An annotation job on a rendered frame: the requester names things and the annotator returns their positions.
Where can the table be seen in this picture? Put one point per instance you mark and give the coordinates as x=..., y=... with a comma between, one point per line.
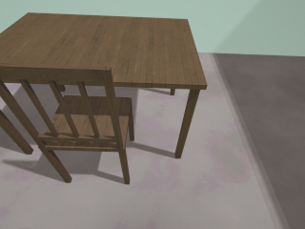
x=143, y=52

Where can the chair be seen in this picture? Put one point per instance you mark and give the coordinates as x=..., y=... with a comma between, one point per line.
x=81, y=122

